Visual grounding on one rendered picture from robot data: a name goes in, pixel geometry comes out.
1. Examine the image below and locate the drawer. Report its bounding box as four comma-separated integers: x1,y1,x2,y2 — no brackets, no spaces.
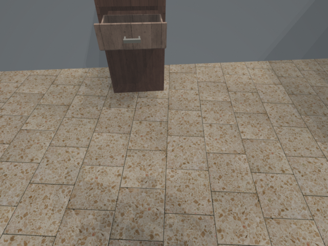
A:
94,14,167,51

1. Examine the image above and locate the cabinet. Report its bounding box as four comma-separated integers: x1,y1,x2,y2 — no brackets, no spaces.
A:
94,0,166,93

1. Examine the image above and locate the handle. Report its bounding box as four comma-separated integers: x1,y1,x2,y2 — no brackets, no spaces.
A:
123,36,141,44

